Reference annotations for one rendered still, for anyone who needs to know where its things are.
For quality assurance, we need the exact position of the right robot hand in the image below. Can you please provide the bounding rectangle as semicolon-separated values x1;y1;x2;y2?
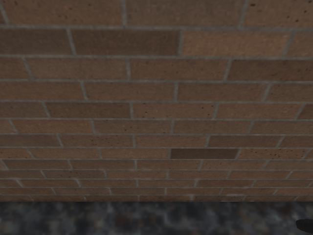
295;218;313;234

